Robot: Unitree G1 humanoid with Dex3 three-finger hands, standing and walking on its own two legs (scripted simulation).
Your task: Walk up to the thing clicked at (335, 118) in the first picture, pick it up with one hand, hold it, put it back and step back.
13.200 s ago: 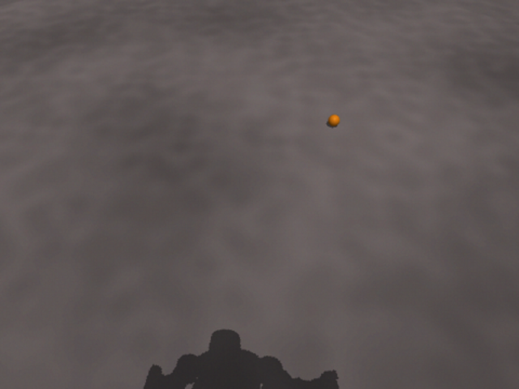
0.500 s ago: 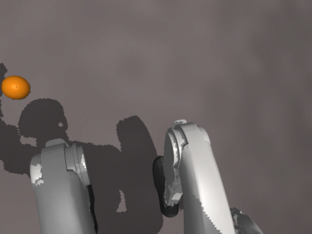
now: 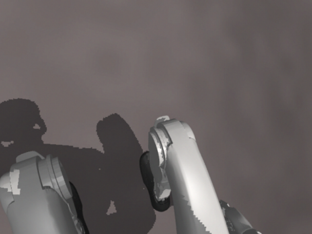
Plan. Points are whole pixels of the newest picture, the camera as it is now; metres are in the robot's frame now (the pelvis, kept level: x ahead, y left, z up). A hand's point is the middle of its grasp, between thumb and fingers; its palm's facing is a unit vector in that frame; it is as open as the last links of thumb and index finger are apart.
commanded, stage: rest palm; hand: left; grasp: from above
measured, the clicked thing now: out of the picture +0.47 +0.33 -0.28
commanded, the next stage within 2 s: close in 0.76 s
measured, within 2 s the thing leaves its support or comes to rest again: neither
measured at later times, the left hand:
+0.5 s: hand out of the picture +0.46 +0.33 -0.23, palm faces -0.44 -0.10 -0.89, open 14.0 cm
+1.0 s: hand out of the picture +0.45 +0.33 -0.24, palm faces -0.46 -0.12 -0.88, open 13.6 cm
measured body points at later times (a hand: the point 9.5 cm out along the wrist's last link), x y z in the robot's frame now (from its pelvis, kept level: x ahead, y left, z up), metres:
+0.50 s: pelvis +0.00 +0.00 -0.01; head +0.27 +0.10 +0.33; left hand +0.48 +0.33 -0.18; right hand +0.06 -0.27 -0.09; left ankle +0.07 +0.14 -0.28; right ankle +0.11 -0.13 -0.28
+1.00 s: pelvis +0.00 +0.00 -0.02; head +0.28 +0.11 +0.32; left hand +0.47 +0.33 -0.19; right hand +0.05 -0.26 -0.08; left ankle +0.07 +0.14 -0.28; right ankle +0.11 -0.13 -0.28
